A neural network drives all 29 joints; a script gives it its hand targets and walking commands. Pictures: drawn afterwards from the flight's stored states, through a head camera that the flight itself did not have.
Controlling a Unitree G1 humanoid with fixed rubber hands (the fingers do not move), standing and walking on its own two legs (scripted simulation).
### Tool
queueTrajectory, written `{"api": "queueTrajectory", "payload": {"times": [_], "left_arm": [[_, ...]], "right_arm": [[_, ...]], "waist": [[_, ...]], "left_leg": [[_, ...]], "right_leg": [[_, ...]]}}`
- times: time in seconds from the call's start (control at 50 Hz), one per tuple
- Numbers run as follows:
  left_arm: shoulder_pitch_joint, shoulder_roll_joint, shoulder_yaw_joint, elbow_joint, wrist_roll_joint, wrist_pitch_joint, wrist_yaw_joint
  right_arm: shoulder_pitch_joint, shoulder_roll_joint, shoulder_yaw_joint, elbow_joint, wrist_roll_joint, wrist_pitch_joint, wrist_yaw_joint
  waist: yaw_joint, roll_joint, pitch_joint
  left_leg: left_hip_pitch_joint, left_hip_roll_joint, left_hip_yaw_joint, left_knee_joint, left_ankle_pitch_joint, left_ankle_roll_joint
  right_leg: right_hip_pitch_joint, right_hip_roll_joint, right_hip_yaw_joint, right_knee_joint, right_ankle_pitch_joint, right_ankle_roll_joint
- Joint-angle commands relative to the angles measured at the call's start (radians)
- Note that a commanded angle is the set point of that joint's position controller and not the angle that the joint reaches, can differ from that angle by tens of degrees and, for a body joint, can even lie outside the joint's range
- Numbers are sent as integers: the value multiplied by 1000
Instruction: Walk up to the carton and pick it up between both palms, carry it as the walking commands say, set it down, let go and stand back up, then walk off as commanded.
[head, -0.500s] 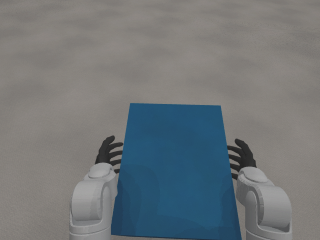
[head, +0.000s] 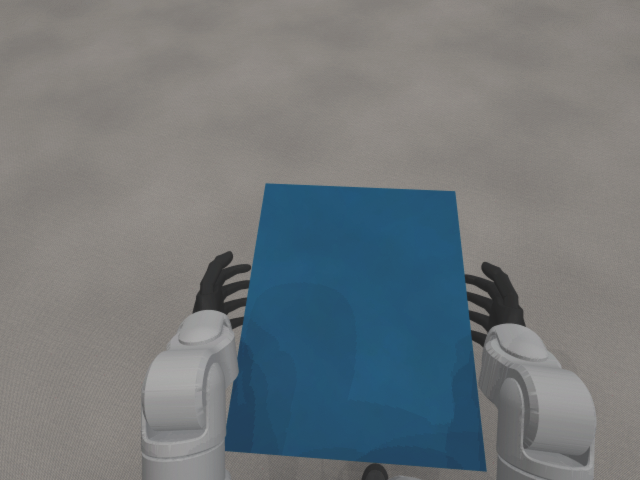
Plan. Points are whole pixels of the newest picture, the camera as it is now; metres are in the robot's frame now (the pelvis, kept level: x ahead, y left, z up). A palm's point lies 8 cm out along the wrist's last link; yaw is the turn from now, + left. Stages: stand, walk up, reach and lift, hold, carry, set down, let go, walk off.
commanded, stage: carry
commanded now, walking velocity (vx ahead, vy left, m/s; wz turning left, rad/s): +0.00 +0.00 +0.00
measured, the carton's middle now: (351, 327) +0.30 +0.00 -0.01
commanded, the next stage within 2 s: none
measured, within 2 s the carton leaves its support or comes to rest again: neither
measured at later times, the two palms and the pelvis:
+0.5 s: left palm (195, 230) +0.37 +0.18 +0.11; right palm (463, 241) +0.36 -0.12 +0.11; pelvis +0.10 +0.04 +0.00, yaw -2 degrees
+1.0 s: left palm (183, 247) +0.35 +0.20 +0.10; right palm (450, 263) +0.33 -0.11 +0.10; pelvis +0.08 +0.06 +0.00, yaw -3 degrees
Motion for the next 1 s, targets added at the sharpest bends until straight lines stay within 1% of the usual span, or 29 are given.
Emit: {"api": "queueTrajectory", "payload": {"times": [0.0, 0.04, 0.08, 0.12, 0.14, 0.16, 0.18, 0.2, 0.22, 0.24, 0.28, 0.34, 0.38, 0.44, 0.56, 0.76, 0.98], "left_arm": [[-296, -1063, -649, -138, -389, -44, -269], [-277, -1036, -656, -147, -387, -51, -273], [-268, -1005, -653, -147, -383, -50, -275], [-275, -976, -646, -140, -378, -43, -274], [-280, -962, -642, -131, -374, -37, -274], [-282, -948, -636, -117, -368, -30, -273], [-280, -932, -626, -95, -359, -21, -270], [-287, -922, -623, -83, -357, -11, -272], [-303, -914, -618, -67, -356, -2, -273], [-323, -910, -619, -53, -357, 5, -271], [-351, -912, -612, -38, -362, 9, -268], [-359, -913, -599, -5, -366, 14, -263], [-363, -917, -594, 10, -366, 15, -259], [-372, -928, -588, 19, -366, 12, -256], [-385, -940, -583, 25, -363, -7, -255], [-386, -931, -581, 44, -353, -51, -258], [-380, -907, -572, 68, -336, -74, -255]], "right_arm": [[-357, 1023, 701, -150, 423, -47, 286], [-349, 1007, 702, -157, 415, -55, 285], [-340, 991, 700, -148, 410, -53, 284], [-335, 976, 696, -131, 405, -43, 283], [-334, 968, 692, -119, 401, -37, 283], [-341, 958, 687, -108, 397, -30, 283], [-355, 946, 681, -92, 394, -22, 282], [-369, 931, 666, -68, 382, -18, 280], [-373, 925, 654, -45, 375, -13, 278], [-371, 921, 641, -23, 367, -9, 277], [-390, 924, 624, -7, 363, -6, 276], [-387, 919, 596, 33, 357, -3, 271], [-391, 921, 587, 48, 358, -2, 270], [-407, 928, 584, 51, 363, -6, 271], [-426, 938, 584, 51, 366, -27, 276], [-420, 934, 576, 68, 346, -75, 281], [-410, 909, 568, 84, 326, -101, 278]], "waist": [[12, -137, -511], [16, -140, -531], [13, -143, -523], [2, -141, -501], [-5, -139, -485], [-8, -115, -468], [-6, -75, -460], [1, -9, -409], [3, 18, -389], [-1, 26, -374], [-5, 5, -362], [-6, -1, -377], [-6, 0, -387], [-6, -1, -398], [-3, -6, -414], [4, -16, -402], [8, -20, -368]], "left_leg": [[16, 11, 1, -176, 23, 1], [18, 5, 34, -227, 77, 1], [23, 14, 50, -266, 145, 3], [68, 17, 71, -347, 238, 13], [102, 19, 84, -415, 296, 18], [134, 43, 67, -477, 354, 25], [191, 111, 10, -491, 459, 36], [148, 157, -37, -475, 528, 52], [112, 159, -34, -464, 523, 55], [105, 149, -20, -464, 500, 48], [108, 135, -2, -449, 502, 40], [116, 131, 7, -417, 579, 41], [124, 132, 5, -397, 635, 44], [129, 130, -1, -381, 673, 49], [133, 124, -16, -377, 653, 55], [112, 117, -31, -412, 510, 58], [78, 116, -41, -458, 385, 60]], "right_leg": [[461, -302, 210, -67, 779, -59], [460, -300, 188, -61, 713, -53], [424, -289, 169, -39, 621, -41], [355, -261, 152, -6, 479, -22], [316, -242, 148, 12, 388, -6], [273, -216, 151, 26, 281, 17], [208, -195, 153, 47, 189, 44], [172, -154, 146, 31, 39, 67], [188, -144, 154, 18, -22, 73], [187, -151, 157, 16, -15, 75], [190, -165, 173, 23, 82, 75], [207, -172, 173, 52, 205, 77], [211, -171, 172, 72, 246, 79], [211, -166, 173, 90, 261, 78], [207, -162, 184, 103, 234, 75], [182, -162, 212, 82, 129, 73], [152, -164, 233, 51, 26, 74]]}}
